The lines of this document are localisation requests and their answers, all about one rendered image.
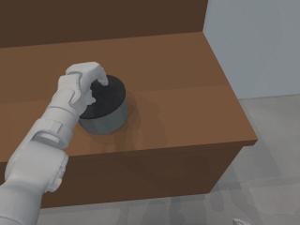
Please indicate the left robot forearm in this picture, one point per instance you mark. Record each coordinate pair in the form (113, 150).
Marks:
(56, 125)

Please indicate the robot left hand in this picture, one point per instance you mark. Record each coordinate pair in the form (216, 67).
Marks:
(95, 72)

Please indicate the pot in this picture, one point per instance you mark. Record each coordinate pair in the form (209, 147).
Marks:
(108, 123)

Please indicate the robot left upper arm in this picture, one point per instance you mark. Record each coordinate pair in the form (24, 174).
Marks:
(39, 168)

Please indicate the knob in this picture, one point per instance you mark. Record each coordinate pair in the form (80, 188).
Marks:
(97, 89)

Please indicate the table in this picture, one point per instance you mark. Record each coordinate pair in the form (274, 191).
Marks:
(184, 126)

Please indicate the lid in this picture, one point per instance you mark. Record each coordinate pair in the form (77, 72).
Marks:
(111, 98)

